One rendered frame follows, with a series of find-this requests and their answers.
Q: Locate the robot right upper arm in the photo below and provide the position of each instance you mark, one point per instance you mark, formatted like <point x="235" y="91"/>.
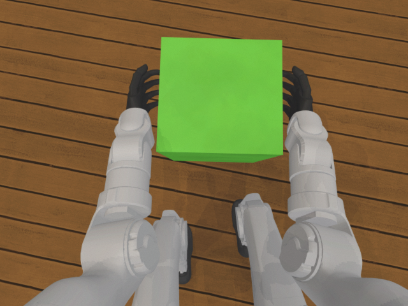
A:
<point x="326" y="264"/>

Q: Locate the robot left hand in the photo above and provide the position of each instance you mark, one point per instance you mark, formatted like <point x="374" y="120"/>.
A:
<point x="137" y="96"/>

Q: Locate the robot right hand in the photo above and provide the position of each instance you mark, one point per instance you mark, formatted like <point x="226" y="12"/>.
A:
<point x="301" y="98"/>

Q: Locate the left robot forearm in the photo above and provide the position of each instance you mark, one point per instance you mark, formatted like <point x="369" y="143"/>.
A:
<point x="126" y="193"/>

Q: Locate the right robot forearm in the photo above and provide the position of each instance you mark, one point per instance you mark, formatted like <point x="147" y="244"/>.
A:
<point x="312" y="174"/>

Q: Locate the left robot shin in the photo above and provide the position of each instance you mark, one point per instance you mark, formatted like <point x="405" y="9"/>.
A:
<point x="183" y="258"/>

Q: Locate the robot left upper arm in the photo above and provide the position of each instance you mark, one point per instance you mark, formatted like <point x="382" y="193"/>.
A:
<point x="116" y="256"/>

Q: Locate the right robot foot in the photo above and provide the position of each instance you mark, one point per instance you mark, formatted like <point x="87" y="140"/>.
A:
<point x="242" y="249"/>

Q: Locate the carton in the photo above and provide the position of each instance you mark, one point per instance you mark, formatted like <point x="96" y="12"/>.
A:
<point x="220" y="100"/>

